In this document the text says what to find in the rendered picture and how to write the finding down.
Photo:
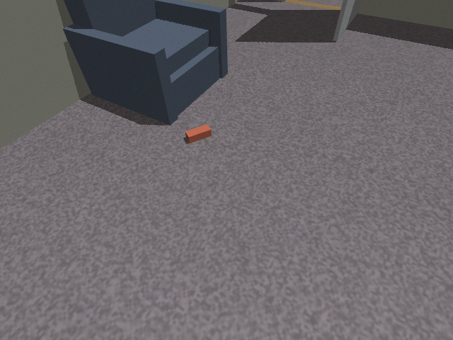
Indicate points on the carton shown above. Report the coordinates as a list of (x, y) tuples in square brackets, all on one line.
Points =
[(198, 133)]

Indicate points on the armchair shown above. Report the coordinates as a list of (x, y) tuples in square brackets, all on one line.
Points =
[(154, 57)]

